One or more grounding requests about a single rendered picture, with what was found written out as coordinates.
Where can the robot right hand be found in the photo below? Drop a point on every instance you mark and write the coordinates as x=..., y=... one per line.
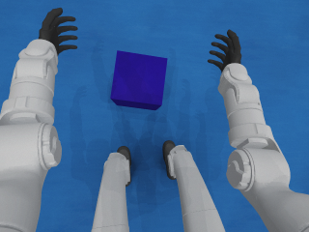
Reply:
x=232, y=51

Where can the robot left upper arm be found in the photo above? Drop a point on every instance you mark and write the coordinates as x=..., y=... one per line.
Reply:
x=27, y=152

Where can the carton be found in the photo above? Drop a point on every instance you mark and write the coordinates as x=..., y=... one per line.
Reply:
x=138, y=80

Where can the robot left hand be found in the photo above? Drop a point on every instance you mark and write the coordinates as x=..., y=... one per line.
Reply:
x=51, y=30

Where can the left robot foot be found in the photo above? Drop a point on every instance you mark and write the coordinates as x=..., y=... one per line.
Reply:
x=124, y=150

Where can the robot left forearm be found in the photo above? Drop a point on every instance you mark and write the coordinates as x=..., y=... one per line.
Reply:
x=32, y=87

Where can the robot right upper arm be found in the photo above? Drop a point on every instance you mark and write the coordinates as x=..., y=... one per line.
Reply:
x=263, y=177

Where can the robot right forearm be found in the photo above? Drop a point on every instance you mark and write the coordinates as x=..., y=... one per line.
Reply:
x=248, y=128

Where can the robot right thigh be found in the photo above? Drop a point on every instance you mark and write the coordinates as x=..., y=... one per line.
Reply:
x=198, y=210

